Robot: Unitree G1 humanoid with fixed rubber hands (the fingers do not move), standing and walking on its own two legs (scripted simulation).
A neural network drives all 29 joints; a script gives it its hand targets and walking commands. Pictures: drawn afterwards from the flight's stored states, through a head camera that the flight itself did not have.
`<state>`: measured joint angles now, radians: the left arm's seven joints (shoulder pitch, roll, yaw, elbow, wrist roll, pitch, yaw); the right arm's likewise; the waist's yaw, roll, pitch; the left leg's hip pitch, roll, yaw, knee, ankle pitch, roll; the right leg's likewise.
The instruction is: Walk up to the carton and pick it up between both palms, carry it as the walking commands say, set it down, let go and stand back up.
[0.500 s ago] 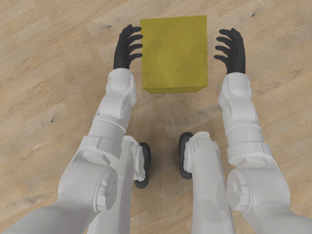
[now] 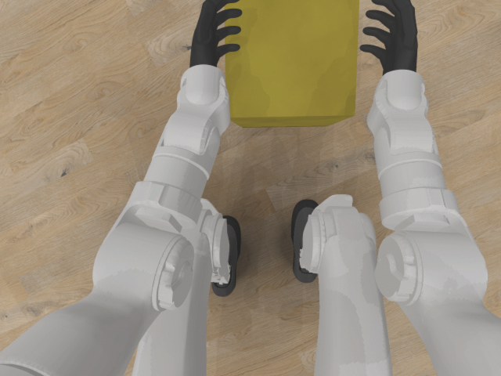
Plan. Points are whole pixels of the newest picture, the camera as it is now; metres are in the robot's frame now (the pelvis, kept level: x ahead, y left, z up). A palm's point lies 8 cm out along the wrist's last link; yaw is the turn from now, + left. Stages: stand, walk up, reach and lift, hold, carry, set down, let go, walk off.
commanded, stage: set down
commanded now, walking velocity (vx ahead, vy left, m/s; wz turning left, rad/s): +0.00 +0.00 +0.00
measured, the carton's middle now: (286, 67) +0.54 -0.07 -0.35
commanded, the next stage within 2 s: none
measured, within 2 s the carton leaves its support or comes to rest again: neither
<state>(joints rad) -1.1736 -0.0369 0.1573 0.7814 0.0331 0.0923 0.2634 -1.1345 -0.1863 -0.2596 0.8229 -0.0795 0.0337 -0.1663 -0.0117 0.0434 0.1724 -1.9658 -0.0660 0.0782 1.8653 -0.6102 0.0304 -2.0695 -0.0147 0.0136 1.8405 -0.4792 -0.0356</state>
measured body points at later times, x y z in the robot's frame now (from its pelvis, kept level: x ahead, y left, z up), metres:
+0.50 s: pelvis -0.01 +0.00 -0.05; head +0.33 -0.04 +0.23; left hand +0.56 +0.04 -0.15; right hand +0.53 -0.22 -0.20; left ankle +0.09 +0.10 -0.44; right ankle +0.12 -0.11 -0.44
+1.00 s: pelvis -0.01 +0.00 -0.05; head +0.33 -0.04 +0.23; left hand +0.57 +0.04 -0.15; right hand +0.54 -0.22 -0.20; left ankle +0.09 +0.10 -0.44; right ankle +0.12 -0.10 -0.44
